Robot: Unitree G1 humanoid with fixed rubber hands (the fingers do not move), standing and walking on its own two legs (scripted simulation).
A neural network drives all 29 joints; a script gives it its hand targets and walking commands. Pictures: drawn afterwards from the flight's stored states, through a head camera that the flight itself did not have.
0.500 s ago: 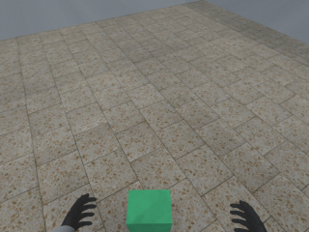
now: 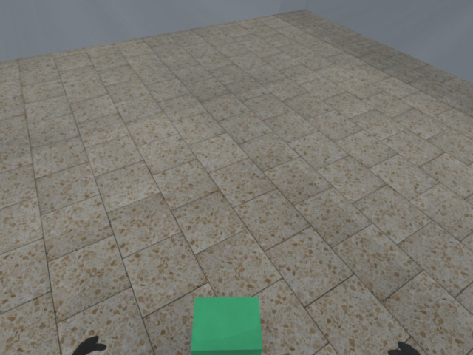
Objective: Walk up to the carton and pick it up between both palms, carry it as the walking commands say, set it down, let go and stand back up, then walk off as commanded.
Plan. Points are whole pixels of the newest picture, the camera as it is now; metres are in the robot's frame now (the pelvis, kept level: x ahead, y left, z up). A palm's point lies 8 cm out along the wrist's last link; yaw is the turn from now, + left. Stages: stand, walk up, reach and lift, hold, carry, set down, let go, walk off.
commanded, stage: stand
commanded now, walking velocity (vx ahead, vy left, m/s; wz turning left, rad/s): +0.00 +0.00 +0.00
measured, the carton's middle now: (226, 334) +0.34 +0.04 -0.64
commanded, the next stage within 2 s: walk off in 1.40 s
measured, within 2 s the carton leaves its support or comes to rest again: neither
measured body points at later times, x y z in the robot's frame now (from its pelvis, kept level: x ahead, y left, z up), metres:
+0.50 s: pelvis -0.01 +0.00 +0.00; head -0.01 +0.01 +0.45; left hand +0.10 +0.30 -0.11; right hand +0.10 -0.31 -0.10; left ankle -0.01 +0.11 -0.74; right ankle -0.03 -0.14 -0.74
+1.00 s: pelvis -0.02 +0.00 +0.01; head -0.02 +0.00 +0.46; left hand +0.07 +0.31 -0.11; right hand +0.08 -0.32 -0.11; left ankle -0.01 +0.11 -0.74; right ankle -0.03 -0.14 -0.74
